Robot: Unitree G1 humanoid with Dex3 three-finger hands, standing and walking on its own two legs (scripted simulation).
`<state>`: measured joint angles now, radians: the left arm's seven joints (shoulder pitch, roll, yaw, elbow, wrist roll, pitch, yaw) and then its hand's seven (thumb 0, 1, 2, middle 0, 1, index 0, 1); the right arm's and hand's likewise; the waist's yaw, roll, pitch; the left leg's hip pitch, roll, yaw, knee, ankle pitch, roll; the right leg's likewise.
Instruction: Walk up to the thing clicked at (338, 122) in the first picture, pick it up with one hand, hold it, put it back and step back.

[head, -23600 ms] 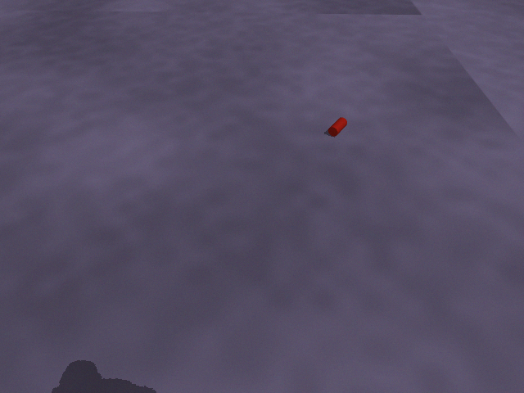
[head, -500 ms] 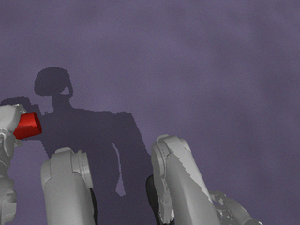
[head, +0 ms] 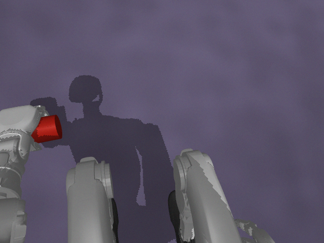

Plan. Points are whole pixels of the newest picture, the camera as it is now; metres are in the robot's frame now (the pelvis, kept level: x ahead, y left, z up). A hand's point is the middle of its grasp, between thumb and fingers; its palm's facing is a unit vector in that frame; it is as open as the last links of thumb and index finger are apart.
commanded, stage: lift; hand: left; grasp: from above
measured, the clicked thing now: (31, 131) +0.41 +0.33 -0.16
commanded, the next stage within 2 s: hold in 1.48 s
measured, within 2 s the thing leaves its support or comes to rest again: neither
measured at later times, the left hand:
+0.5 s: hand out of the picture +0.35 +0.31 +0.03, palm faces -0.40 -0.12 -0.91, open 9.4 cm
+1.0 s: hand out of the picture +0.33 +0.29 +0.23, palm faces -0.43 -0.13 -0.89, open 9.4 cm
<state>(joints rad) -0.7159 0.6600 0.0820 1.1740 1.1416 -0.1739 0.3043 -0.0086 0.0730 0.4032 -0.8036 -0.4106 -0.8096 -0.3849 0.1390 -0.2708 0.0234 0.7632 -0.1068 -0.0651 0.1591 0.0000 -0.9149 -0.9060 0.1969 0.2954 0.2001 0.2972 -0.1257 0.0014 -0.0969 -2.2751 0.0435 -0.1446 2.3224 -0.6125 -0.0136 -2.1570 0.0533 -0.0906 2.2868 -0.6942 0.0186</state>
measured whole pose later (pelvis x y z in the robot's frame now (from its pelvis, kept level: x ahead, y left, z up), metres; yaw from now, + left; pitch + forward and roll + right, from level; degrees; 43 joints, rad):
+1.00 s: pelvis +0.03 +0.01 +0.31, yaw +6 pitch +17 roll -3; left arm -0.28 0.46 -0.13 0.70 0.99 0.02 0.09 -0.01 0.09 0.43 -0.76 -0.47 -0.77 -0.45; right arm 0.22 -0.24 -0.01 0.70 0.04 -0.04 -0.05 0.00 -0.91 -0.91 0.20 0.30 0.20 0.30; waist -0.06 0.04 -0.16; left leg -1.12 0.05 -0.02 1.28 -0.47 0.00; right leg -1.04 0.02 -0.01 1.25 -0.51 0.02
